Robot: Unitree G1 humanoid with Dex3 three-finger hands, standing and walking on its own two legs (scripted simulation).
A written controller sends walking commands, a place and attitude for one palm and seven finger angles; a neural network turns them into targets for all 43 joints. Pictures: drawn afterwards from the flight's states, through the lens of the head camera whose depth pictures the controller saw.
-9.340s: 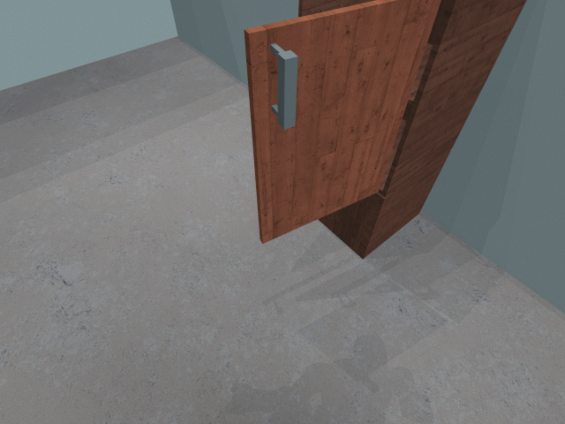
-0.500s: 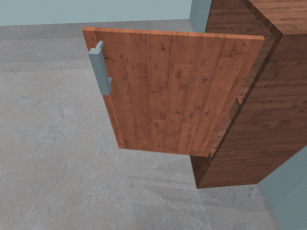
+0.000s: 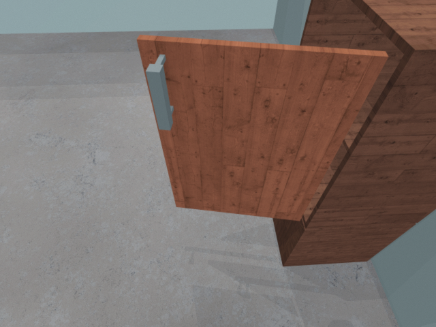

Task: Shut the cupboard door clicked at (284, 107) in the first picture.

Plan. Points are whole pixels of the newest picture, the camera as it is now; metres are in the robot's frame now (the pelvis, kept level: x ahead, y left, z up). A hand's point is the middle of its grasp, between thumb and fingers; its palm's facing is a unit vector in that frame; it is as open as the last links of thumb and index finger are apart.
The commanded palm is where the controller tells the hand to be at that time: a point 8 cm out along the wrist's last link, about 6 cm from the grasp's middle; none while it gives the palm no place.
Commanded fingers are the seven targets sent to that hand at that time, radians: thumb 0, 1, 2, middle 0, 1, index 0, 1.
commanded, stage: come to a stop and stand still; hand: left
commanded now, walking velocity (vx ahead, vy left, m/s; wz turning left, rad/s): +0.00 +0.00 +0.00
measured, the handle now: (163, 93) +0.50 +0.13 +0.16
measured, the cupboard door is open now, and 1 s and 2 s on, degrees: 79 79 79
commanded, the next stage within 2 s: look again from close up in 0.94 s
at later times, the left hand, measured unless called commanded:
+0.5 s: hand out of the picture +0.02 +0.23 -0.15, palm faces +0.00 -0.95 -0.32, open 7.4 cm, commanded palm none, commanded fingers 0.00 0.90 0.90 -0.20 -0.30 -0.20 -0.30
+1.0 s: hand out of the picture -0.04 +0.23 -0.17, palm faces -0.02 -0.97 -0.25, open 7.4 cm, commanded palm none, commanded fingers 0.00 0.90 0.90 -0.20 -0.30 -0.20 -0.30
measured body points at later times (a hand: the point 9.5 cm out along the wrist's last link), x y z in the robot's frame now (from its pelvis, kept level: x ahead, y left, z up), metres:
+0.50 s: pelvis -0.05 -0.01 +0.00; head -0.07 +0.00 +0.45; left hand +0.02 +0.28 -0.13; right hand +0.05 -0.30 -0.11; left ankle +0.00 +0.09 -0.74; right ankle -0.04 -0.13 -0.74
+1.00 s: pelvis -0.05 +0.02 +0.01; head -0.05 +0.03 +0.46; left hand -0.04 +0.28 -0.15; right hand -0.01 -0.25 -0.13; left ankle +0.00 +0.10 -0.74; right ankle -0.04 -0.13 -0.74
